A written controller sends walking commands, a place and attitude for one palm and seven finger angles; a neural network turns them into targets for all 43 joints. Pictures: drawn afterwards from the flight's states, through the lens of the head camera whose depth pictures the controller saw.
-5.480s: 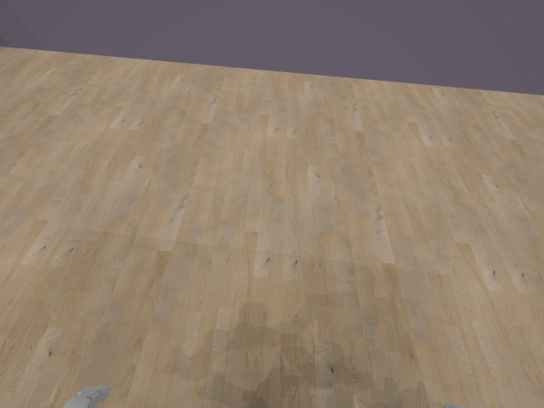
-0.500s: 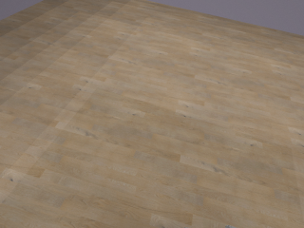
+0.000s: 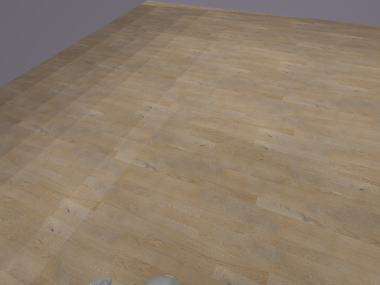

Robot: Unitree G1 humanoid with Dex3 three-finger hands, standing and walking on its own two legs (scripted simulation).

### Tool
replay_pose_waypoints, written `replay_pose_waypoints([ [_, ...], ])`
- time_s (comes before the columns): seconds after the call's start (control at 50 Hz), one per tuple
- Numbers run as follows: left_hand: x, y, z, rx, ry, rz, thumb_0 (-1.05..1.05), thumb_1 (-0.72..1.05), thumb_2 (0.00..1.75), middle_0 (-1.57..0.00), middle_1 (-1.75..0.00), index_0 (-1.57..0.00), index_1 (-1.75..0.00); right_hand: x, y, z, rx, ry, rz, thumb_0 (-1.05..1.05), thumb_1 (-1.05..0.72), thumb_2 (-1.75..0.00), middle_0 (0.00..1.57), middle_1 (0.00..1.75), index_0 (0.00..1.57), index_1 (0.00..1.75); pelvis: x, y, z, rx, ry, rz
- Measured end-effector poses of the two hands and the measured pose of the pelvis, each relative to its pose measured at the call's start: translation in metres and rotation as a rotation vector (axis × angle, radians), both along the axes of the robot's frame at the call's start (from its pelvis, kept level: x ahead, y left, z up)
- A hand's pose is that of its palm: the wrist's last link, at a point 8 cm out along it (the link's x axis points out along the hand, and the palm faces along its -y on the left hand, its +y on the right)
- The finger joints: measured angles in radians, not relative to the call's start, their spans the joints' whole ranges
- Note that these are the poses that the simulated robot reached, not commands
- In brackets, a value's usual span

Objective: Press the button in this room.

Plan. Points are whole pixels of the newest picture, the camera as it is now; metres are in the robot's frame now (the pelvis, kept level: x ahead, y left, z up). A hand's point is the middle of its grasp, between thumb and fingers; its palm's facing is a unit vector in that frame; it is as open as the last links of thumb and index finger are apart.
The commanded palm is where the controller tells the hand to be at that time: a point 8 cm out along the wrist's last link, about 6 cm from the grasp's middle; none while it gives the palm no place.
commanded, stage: turn or walk to find it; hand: left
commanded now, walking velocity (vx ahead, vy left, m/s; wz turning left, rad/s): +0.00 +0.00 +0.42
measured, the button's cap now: out of the picture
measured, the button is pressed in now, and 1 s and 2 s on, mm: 0 0 0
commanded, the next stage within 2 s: none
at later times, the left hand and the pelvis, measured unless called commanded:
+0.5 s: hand out of the picture -0.07 +0.26 -0.19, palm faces +0.29 -0.93 -0.24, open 7.4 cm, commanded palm none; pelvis -0.04 +0.05 +0.00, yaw +13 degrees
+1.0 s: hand out of the picture -0.06 +0.21 -0.14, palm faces +0.42 -0.86 -0.29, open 7.4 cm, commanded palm none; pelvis -0.07 -0.01 +0.00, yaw +25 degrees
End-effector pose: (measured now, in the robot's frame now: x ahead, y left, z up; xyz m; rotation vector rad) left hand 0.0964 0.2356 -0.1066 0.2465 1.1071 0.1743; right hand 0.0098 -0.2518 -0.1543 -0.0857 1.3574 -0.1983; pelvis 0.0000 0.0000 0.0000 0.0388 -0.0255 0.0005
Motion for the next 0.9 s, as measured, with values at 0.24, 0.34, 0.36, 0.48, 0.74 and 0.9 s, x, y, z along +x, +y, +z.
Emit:
replay_pose_waypoints([
  [0.24,-0.095,0.011,-0.017,-0.040,0.107,0.176,0.01,0.91,0.90,-0.21,-0.30,-0.21,-0.30,0.028,0.000,0.012,-0.046,0.012,0.162,0.01,-0.91,-0.90,0.20,0.30,0.20,0.30,-0.017,0.005,0.001,-0.008,0.001,0.129],
  [0.34,-0.145,0.036,-0.038,-0.069,0.174,0.263,0.01,0.91,0.90,-0.21,-0.30,-0.21,-0.30,0.069,0.031,0.019,-0.081,-0.081,0.265,0.01,-0.91,-0.90,0.20,0.30,0.20,0.30,-0.028,0.025,-0.008,-0.030,0.005,0.178],
  [0.36,-0.154,0.043,-0.045,-0.076,0.185,0.282,0.01,0.91,0.90,-0.21,-0.30,-0.21,-0.30,0.077,0.038,0.019,-0.089,-0.110,0.286,0.01,-0.91,-0.90,0.20,0.30,0.20,0.30,-0.030,0.031,-0.012,-0.041,0.006,0.188],
  [0.48,-0.188,0.068,-0.049,-0.085,0.244,0.345,0.01,0.91,0.90,-0.20,-0.30,-0.20,-0.30,0.096,0.077,0.038,-0.095,-0.214,0.360,0.01,-0.91,-0.90,0.20,0.30,0.20,0.30,-0.043,0.046,-0.006,-0.047,-0.006,0.215],
  [0.74,-0.173,0.072,-0.022,-0.041,0.112,0.369,0.01,0.91,0.90,-0.20,-0.30,-0.20,-0.30,0.067,0.086,0.025,-0.024,-0.158,0.399,0.01,-0.90,-0.90,0.21,0.30,0.21,0.30,-0.062,0.041,0.001,-0.040,0.016,0.306],
  [0.9,-0.164,0.033,-0.010,0.003,0.021,0.382,0.01,0.91,0.90,-0.20,-0.30,-0.20,-0.30,0.036,0.041,-0.006,0.009,-0.040,0.403,0.01,-0.90,-0.90,0.21,0.30,0.20,0.30,-0.070,0.006,-0.008,-0.029,0.021,0.381],
])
